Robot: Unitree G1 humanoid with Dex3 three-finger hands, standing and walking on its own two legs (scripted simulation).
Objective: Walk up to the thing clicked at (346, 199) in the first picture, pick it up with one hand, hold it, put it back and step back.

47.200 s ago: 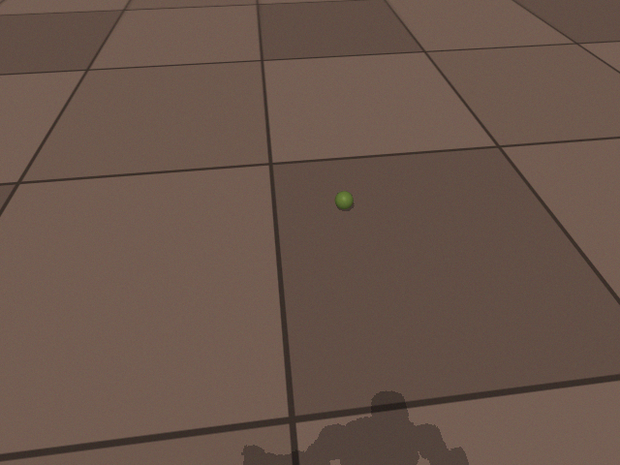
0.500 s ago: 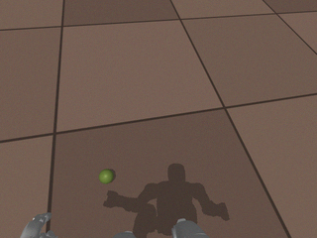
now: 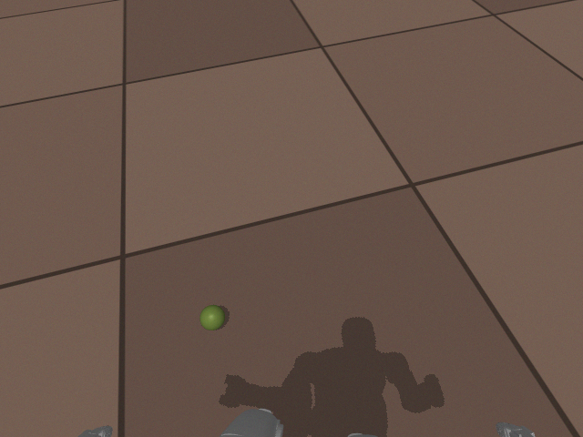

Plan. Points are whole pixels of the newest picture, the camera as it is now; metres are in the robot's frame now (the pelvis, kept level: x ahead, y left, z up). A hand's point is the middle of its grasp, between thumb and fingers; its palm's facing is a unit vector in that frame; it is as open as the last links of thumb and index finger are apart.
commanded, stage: step back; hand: left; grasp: from above
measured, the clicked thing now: (212, 317) +0.55 +0.32 -0.72
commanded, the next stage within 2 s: none
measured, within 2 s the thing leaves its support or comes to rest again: neither
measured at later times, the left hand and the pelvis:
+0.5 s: hand out of the picture -0.08 +0.28 -0.16, palm faces +0.01 -0.93 -0.38, open 7.4 cm; pelvis -0.15 +0.00 +0.00, yaw +0 degrees
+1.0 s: hand out of the picture -0.20 +0.25 -0.15, palm faces +0.06 -0.91 -0.41, open 7.4 cm; pelvis -0.33 -0.03 -0.01, yaw +3 degrees
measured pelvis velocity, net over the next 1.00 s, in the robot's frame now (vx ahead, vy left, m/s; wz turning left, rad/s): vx -0.33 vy -0.03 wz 0.06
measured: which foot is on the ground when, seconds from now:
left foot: up 0.00-0.16, down 0.18-0.62, up 0.64-0.92, down 0.94-1.00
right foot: down 0.00-0.22, up 0.24-0.56, down 0.58-0.96, up 0.98-1.00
